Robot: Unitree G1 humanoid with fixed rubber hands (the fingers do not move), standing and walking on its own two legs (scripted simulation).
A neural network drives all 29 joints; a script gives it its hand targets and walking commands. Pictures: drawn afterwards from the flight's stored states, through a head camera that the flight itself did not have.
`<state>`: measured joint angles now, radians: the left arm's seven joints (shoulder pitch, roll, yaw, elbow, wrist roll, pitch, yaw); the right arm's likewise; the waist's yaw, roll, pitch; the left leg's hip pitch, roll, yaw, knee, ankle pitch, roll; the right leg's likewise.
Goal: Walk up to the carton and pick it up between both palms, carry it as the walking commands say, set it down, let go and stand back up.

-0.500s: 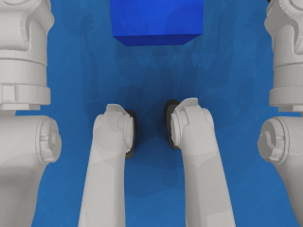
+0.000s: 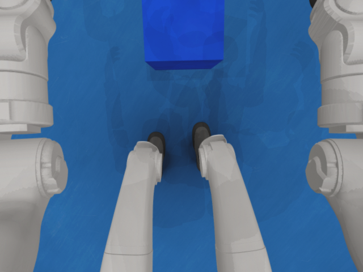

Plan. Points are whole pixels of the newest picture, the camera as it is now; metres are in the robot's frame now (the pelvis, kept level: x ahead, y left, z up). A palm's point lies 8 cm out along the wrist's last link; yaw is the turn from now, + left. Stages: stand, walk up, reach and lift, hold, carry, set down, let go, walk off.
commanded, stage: set down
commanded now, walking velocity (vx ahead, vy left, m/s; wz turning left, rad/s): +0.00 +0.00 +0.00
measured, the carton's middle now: (182, 32) +0.58 -0.02 -0.51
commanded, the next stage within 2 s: let go in 0.10 s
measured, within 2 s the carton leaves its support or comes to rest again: neither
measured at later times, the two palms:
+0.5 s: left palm (7, 55) +0.46 +0.20 -0.05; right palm (358, 58) +0.43 -0.23 -0.06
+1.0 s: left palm out of the picture +0.30 +0.24 +0.05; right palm out of the picture +0.30 -0.21 +0.05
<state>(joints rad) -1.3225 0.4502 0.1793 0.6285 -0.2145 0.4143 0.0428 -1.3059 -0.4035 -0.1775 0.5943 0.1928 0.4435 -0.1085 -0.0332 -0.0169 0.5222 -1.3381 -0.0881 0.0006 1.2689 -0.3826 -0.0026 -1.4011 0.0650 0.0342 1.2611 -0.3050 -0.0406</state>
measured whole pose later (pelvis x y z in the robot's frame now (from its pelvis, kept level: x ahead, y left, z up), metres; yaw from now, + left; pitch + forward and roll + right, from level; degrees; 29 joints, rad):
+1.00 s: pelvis +0.13 +0.01 +0.14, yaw -1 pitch +4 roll +0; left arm 0.15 0.18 0.06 0.48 0.04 0.06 -0.04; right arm 0.16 -0.17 -0.07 0.47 -0.02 0.06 0.05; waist 0.00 0.01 0.10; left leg -0.28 -0.06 -0.06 0.54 -0.31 0.03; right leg -0.33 0.06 0.04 0.52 -0.25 -0.03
